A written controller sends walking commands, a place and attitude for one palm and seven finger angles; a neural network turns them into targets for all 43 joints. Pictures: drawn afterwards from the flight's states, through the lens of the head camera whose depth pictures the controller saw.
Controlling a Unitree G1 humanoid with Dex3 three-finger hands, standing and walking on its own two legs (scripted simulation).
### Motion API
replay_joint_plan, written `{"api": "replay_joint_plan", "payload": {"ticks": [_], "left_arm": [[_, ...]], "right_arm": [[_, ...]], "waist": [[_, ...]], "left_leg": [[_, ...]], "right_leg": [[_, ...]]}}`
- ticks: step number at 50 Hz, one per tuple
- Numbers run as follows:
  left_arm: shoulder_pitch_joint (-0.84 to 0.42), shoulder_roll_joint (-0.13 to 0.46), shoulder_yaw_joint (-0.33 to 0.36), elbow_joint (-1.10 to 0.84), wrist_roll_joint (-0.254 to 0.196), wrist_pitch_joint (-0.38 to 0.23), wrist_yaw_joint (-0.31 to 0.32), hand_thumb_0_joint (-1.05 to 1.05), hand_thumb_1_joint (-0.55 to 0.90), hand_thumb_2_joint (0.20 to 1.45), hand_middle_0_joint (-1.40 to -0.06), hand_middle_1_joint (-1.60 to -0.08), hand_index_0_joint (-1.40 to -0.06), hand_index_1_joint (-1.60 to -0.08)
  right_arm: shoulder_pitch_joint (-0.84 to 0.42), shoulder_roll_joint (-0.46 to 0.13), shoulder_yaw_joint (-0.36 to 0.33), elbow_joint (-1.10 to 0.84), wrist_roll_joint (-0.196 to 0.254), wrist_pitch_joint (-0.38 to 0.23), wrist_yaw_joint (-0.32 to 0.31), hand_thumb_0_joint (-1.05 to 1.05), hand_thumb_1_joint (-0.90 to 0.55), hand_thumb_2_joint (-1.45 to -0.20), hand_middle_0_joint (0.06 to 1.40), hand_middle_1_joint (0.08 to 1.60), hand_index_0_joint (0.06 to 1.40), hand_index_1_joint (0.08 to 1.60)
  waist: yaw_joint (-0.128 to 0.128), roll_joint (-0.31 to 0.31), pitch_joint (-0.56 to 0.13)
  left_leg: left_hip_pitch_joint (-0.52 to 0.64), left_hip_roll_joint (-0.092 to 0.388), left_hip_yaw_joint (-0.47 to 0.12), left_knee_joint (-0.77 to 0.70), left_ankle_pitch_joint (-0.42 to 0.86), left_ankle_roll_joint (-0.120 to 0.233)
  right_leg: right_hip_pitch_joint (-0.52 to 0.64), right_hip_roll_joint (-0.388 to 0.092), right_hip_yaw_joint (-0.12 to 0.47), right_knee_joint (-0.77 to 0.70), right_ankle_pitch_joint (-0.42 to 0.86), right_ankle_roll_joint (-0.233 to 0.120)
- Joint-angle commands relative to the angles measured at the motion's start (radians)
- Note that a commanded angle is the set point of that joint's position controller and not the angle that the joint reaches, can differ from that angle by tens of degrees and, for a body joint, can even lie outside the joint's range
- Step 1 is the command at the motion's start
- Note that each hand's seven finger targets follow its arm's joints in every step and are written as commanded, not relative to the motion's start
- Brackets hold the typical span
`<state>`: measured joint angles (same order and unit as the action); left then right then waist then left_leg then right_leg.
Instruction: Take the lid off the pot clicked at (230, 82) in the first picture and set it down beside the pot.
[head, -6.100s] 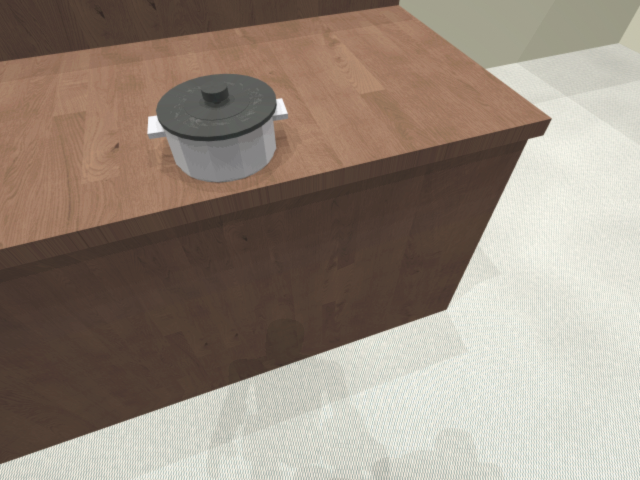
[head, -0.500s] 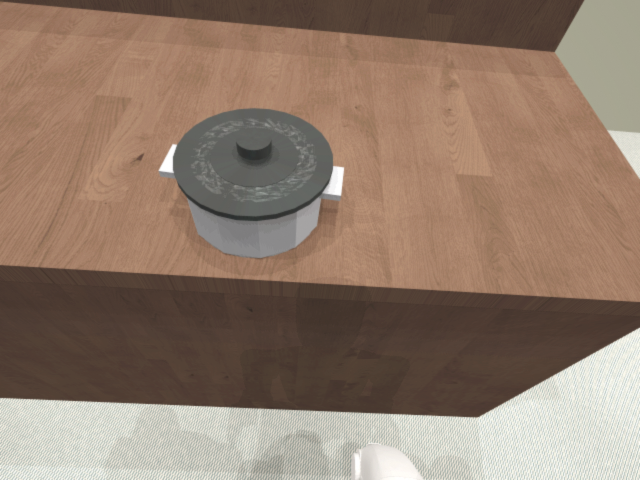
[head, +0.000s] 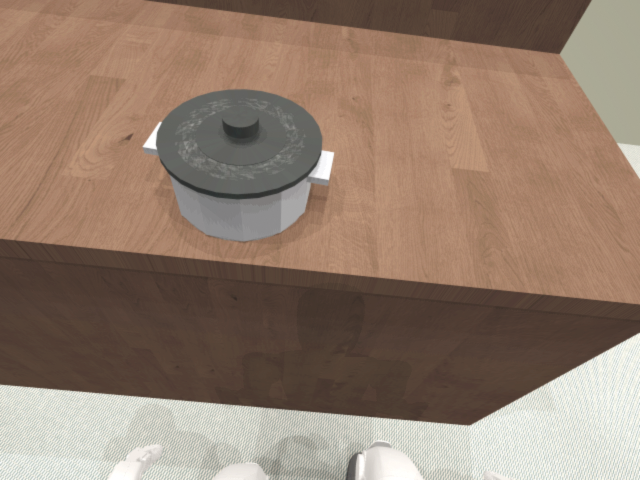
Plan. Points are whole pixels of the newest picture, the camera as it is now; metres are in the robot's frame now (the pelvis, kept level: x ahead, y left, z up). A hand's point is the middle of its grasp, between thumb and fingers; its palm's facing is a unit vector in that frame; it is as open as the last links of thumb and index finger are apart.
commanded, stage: come to a stop and stand still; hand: left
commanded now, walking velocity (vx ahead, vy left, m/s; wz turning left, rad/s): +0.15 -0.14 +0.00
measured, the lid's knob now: (240, 121) +0.46 +0.14 +0.18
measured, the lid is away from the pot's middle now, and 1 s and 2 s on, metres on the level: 0.00 0.00 0.00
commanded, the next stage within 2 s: look again from close up in 0.60 s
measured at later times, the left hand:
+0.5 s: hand out of the picture -0.02 +0.17 -0.15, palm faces -0.05 -0.98 -0.19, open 7.4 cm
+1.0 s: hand out of the picture +0.03 +0.17 -0.15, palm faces -0.02 -0.98 -0.21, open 7.3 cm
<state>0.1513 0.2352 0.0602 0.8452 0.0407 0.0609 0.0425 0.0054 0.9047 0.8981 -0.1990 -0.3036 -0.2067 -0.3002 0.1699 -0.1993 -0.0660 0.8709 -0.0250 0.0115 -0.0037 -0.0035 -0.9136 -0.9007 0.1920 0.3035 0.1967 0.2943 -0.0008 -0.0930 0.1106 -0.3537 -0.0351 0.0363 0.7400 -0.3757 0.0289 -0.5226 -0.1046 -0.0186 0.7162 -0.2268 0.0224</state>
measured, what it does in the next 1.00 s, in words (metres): steps on the spot: right foot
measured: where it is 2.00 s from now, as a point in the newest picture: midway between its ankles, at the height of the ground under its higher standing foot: outside the picture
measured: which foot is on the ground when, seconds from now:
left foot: down 0.00-1.00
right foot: down 0.00-0.00, up 0.02-0.36, down 0.38-1.00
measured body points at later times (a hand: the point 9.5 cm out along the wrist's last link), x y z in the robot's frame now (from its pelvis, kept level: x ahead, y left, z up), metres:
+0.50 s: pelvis -0.02 +0.01 +0.02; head +0.00 +0.00 +0.47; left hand -0.02 +0.22 -0.13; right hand -0.02 -0.22 -0.14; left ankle +0.02 +0.10 -0.71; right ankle -0.06 -0.11 -0.71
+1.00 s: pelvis +0.02 -0.01 +0.03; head +0.03 +0.00 +0.48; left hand +0.04 +0.22 -0.13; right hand +0.04 -0.24 -0.13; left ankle +0.02 +0.10 -0.71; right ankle -0.06 -0.11 -0.71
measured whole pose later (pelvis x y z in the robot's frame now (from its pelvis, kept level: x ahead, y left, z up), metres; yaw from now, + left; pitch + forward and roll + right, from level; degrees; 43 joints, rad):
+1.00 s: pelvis +0.02 -0.01 +0.03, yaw -2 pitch +0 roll +0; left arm 0.30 0.18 0.00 1.05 0.01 -0.02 0.05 0.00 0.91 0.90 -0.20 -0.30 -0.20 -0.30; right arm 0.24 -0.16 0.00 1.08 -0.01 -0.02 -0.03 0.00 -0.92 -0.90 0.20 0.30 0.20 0.29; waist 0.00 -0.02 0.03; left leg -0.25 0.00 0.05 0.54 -0.28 0.02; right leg -0.12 0.03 0.02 0.50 -0.37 -0.03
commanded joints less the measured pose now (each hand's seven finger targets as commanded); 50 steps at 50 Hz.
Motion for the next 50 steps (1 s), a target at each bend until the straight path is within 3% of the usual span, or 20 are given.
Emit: {"api": "replay_joint_plan", "payload": {"ticks": [1,2,3,5,9,10,13,15,16,17,18,19,20,22,23,26,28,30,34,50], "left_arm": [[0.011,0.054,0.018,-0.064,-0.015,-0.001,0.006,0.0,0.9,0.9,-0.2,-0.3,-0.2,-0.3],[0.059,0.072,0.029,-0.028,-0.013,-0.008,-0.006,0.0,0.9,0.9,-0.2,-0.3,-0.2,-0.3],[0.102,0.063,0.027,0.008,-0.012,-0.019,-0.017,0.0,0.9,0.9,-0.2,-0.3,-0.2,-0.3],[0.133,0.038,0.015,0.041,-0.015,-0.03,-0.028,0.0,0.9,0.9,-0.2,-0.3,-0.2,-0.3],[0.109,0.025,0.003,0.053,-0.017,-0.044,-0.03,0.0,0.9,0.9,-0.2,-0.3,-0.2,-0.3],[0.087,0.015,-0.002,0.051,-0.017,-0.044,-0.03,0.0,0.9,0.9,-0.2,-0.3,-0.2,-0.3],[0.115,-0.007,-0.017,0.084,-0.025,-0.05,-0.028,0.0,0.9,0.9,-0.2,-0.3,-0.2,-0.3],[0.169,-0.015,-0.021,0.123,-0.031,-0.058,-0.023,0.0,0.9,0.9,-0.2,-0.3,-0.2,-0.3],[0.222,-0.013,-0.021,0.151,-0.032,-0.066,-0.019,0.0,0.9,0.9,-0.2,-0.3,-0.2,-0.3],[0.337,0.009,-0.04,0.223,-0.004,-0.088,0.023,0.0,0.9,0.9,-0.2,-0.3,-0.2,-0.3],[0.262,0.056,-0.051,0.175,-0.017,-0.095,0.016,0.0,0.9,0.9,-0.2,-0.3,-0.2,-0.3],[0.19,0.08,-0.058,0.151,-0.017,-0.093,0.008,0.0,0.9,0.9,-0.2,-0.3,-0.2,-0.3],[0.192,0.087,-0.046,0.145,-0.025,-0.098,0.003,0.0,0.9,0.9,-0.2,-0.3,-0.2,-0.3],[0.157,0.056,-0.047,0.137,-0.03,-0.102,0.01,0.0,0.9,0.9,-0.2,-0.3,-0.2,-0.3],[0.156,0.041,-0.05,0.135,-0.03,-0.102,0.011,0.0,0.9,0.9,-0.2,-0.3,-0.2,-0.3],[0.192,0.02,-0.047,0.151,-0.028,-0.091,0.01,0.0,0.9,0.9,-0.2,-0.3,-0.2,-0.3],[0.241,-0.002,-0.053,0.173,-0.027,-0.092,0.012,0.0,0.9,0.9,-0.2,-0.3,-0.2,-0.3],[0.241,0.009,-0.051,0.175,-0.031,-0.096,0.01,0.0,0.9,0.9,-0.2,-0.3,-0.2,-0.3],[0.241,0.013,-0.049,0.176,-0.032,-0.097,0.016,0.0,0.9,0.9,-0.2,-0.3,-0.2,-0.3],[0.224,0.057,-0.04,0.171,-0.033,-0.091,0.012,0.0,0.9,0.9,-0.2,-0.3,-0.2,-0.3]], "right_arm": [[0.091,-0.168,-0.021,-0.042,-0.021,-0.001,-0.019,0.0,-0.9,-0.9,0.2,0.3,0.2,0.3],[0.01,-0.136,-0.01,-0.053,-0.018,-0.004,-0.023,0.0,-0.9,-0.9,0.2,0.3,0.2,0.3],[-0.011,-0.108,0.0,-0.049,-0.011,-0.018,-0.024,0.0,-0.9,-0.9,0.2,0.3,0.2,0.3],[0.023,-0.087,0.005,-0.018,0.0,-0.039,-0.028,0.0,-0.9,-0.9,0.2,0.3,0.2,0.3],[0.165,-0.071,0.008,0.064,-0.001,-0.048,-0.036,0.0,-0.9,-0.9,0.2,0.3,0.2,0.3],[0.18,-0.065,0.008,0.076,-0.001,-0.047,-0.038,0.0,-0.9,-0.9,0.2,0.3,0.2,0.3],[0.201,-0.093,0.009,0.112,-0.004,-0.041,-0.041,0.0,-0.9,-0.9,0.2,0.3,0.2,0.3],[0.196,-0.085,0.011,0.136,0.004,-0.041,-0.04,0.0,-0.9,-0.9,0.2,0.3,0.2,0.3],[0.185,-0.082,0.016,0.144,0.011,-0.041,-0.039,0.0,-0.9,-0.9,0.2,0.3,0.2,0.3],[0.035,-0.116,0.023,0.088,0.024,-0.039,-0.028,0.0,-0.9,-0.9,0.2,0.3,0.2,0.3],[0.062,-0.04,0.037,0.055,0.016,-0.025,-0.007,0.0,-0.9,-0.9,0.2,0.3,0.2,0.3],[0.107,-0.038,0.037,0.058,0.009,-0.016,0.004,0.0,-0.9,-0.9,0.2,0.3,0.2,0.3],[0.161,-0.031,0.036,0.078,0.002,-0.004,0.011,0.0,-0.9,-0.9,0.2,0.3,0.2,0.3],[0.172,-0.038,0.036,0.086,0.004,-0.01,0.006,0.0,-0.9,-0.9,0.2,0.3,0.2,0.3],[0.182,-0.035,0.039,0.097,0.005,-0.019,0.004,0.0,-0.9,-0.9,0.2,0.3,0.2,0.3],[0.179,-0.05,0.043,0.105,0.008,-0.033,-0.008,0.0,-0.9,-0.9,0.2,0.3,0.2,0.3],[0.165,-0.051,0.047,0.114,0.011,-0.039,-0.014,0.0,-0.9,-0.9,0.2,0.3,0.2,0.3],[0.168,-0.047,0.048,0.12,0.015,-0.047,-0.017,0.0,-0.9,-0.9,0.2,0.3,0.2,0.3],[0.169,-0.032,0.051,0.155,0.018,-0.05,-0.022,0.0,-0.9,-0.9,0.2,0.3,0.2,0.3],[0.114,-0.054,0.047,0.172,0.021,-0.049,-0.032,0.0,-0.9,-0.9,0.2,0.3,0.2,0.3]], "waist": [[-0.031,0.428,-0.047],[0.02,0.308,-0.031],[0.04,0.223,-0.037],[0.03,0.16,-0.052],[-0.031,0.181,-0.095],[-0.043,0.157,-0.062],[-0.048,0.197,-0.116],[-0.024,0.186,-0.133],[-0.002,0.16,-0.16],[0.063,0.153,-0.072],[0.003,0.045,-0.04],[-0.049,0.081,-0.038],[-0.043,0.037,-0.124],[-0.063,-0.024,-0.07],[-0.064,0.021,-0.063],[-0.028,0.158,-0.02],[-0.001,0.108,-0.011],[0.002,0.074,-0.063],[-0.002,0.056,-0.053],[0.003,0.09,-0.11]], "left_leg": [[-0.125,0.34,-0.537,-0.628,-0.327,0.139],[-0.128,0.289,-0.454,-0.599,-0.3,0.134],[-0.093,0.25,-0.373,-0.57,-0.217,0.118],[-0.003,0.216,-0.258,-0.554,-0.052,0.103],[0.227,0.258,-0.279,-0.538,0.108,0.133],[0.222,0.27,-0.287,-0.544,0.133,0.143],[0.255,0.278,-0.297,-0.517,0.234,0.141],[0.218,0.246,-0.273,-0.465,0.301,0.118],[0.198,0.219,-0.24,-0.429,0.261,0.086],[0.158,0.155,-0.071,-0.243,0.282,0.017],[0.062,0.075,-0.05,-0.182,0.001,-0.014],[0.09,0.052,-0.024,-0.159,0.012,-0.026],[0.103,0.047,-0.009,-0.115,0.029,-0.027],[0.093,0.064,-0.031,-0.1,0.052,-0.019],[0.111,0.073,-0.039,-0.138,0.082,-0.015],[0.047,0.124,-0.138,-0.255,0.09,0.021],[0.007,0.141,-0.164,-0.284,0.137,0.039],[0.057,0.127,-0.131,-0.265,0.218,0.031],[0.088,0.121,-0.103,-0.252,0.276,0.021],[0.204,0.134,-0.081,-0.263,0.411,0.01]], "right_leg": [[-0.071,0.109,0.124,0.387,-0.266,-0.011],[-0.061,0.125,0.118,0.472,-0.181,-0.011],[-0.045,0.12,0.1,0.48,-0.133,-0.009],[-0.025,0.111,0.073,0.434,-0.095,-0.008],[-0.019,0.085,0.042,0.225,-0.176,-0.008],[0.003,0.078,0.031,0.155,-0.205,-0.01],[0.141,0.082,0.021,-0.058,-0.266,-0.018],[0.272,0.092,0.022,-0.231,-0.155,-0.025],[0.357,0.085,0.022,-0.352,-0.056,-0.025],[0.295,0.035,0.082,-0.418,0.069,-0.043],[0.203,-0.033,0.21,-0.495,-0.262,-0.084],[0.124,-0.051,0.208,-0.473,-0.394,-0.119],[0.187,-0.045,0.218,-0.438,-0.332,-0.14],[0.131,-0.04,0.209,-0.427,-0.325,-0.143],[0.127,-0.023,0.186,-0.39,-0.268,-0.136],[0.179,0.056,0.11,-0.273,-0.202,-0.103],[0.238,0.07,0.098,-0.265,-0.13,-0.094],[0.279,0.053,0.109,-0.27,-0.028,-0.092],[0.284,0.038,0.122,-0.279,0.055,-0.087],[0.338,0.022,0.129,-0.293,0.256,-0.066]]}}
